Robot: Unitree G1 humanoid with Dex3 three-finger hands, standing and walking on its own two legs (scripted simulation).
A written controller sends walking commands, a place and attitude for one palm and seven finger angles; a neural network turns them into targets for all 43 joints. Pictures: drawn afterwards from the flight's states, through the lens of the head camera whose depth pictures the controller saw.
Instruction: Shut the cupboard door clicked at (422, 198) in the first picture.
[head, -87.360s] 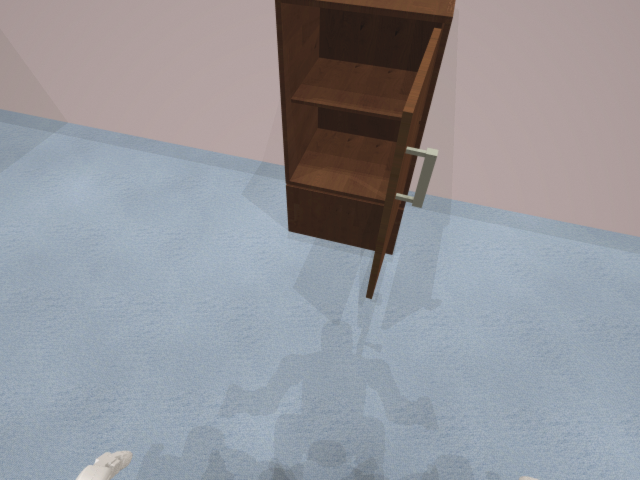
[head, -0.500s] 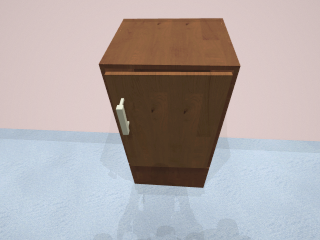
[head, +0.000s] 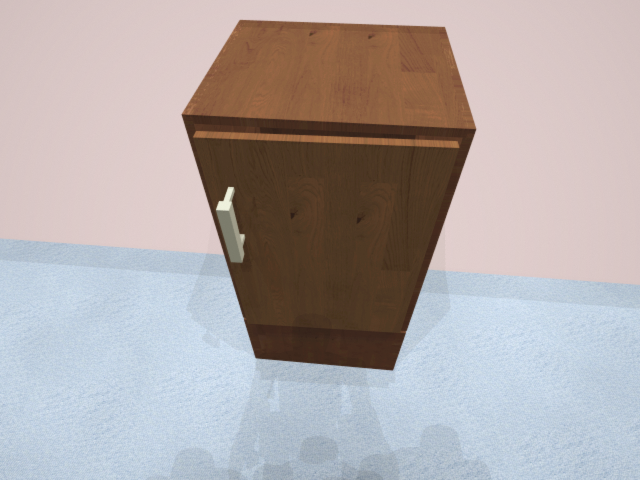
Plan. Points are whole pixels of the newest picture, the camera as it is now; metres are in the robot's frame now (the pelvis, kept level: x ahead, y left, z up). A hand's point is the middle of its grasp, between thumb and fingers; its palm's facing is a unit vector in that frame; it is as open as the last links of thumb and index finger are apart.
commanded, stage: shuffle to correct the standing spot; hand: left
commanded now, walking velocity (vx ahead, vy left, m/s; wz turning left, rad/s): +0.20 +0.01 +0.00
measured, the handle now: (233, 225) +0.54 +0.20 -0.04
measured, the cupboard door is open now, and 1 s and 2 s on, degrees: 1 1 1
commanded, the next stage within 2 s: come to a stop and stand still in 0.20 s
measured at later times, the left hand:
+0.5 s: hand out of the picture +0.09 +0.16 -0.17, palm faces +0.03 -0.98 -0.22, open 7.4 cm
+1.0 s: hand out of the picture +0.10 +0.16 -0.16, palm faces +0.01 -0.97 -0.26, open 7.4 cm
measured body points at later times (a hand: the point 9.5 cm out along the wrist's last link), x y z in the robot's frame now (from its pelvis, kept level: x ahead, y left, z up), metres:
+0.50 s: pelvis +0.09 -0.01 +0.00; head +0.13 -0.02 +0.45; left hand +0.09 +0.22 -0.15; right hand +0.11 -0.23 -0.16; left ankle +0.11 +0.12 -0.69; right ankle +0.06 -0.09 -0.73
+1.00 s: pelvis +0.08 -0.02 +0.00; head +0.10 -0.03 +0.45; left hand +0.10 +0.22 -0.14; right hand +0.17 -0.24 -0.15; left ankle +0.08 +0.11 -0.70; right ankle +0.06 -0.09 -0.73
